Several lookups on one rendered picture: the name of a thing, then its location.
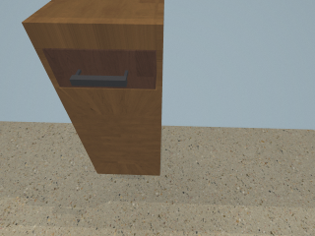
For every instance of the handle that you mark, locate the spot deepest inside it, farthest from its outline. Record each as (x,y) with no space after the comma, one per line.
(78,80)

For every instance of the cabinet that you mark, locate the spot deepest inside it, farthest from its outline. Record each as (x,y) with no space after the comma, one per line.
(120,128)

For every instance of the drawer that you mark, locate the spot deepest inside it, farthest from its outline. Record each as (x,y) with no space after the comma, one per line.
(140,64)

